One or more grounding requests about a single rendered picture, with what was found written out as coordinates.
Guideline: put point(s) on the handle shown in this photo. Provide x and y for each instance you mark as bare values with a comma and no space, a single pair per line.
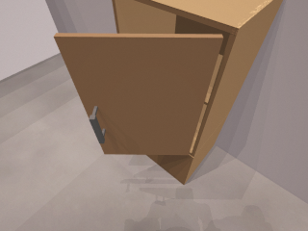
100,134

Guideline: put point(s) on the cupboard door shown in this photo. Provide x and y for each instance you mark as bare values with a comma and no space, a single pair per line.
150,89

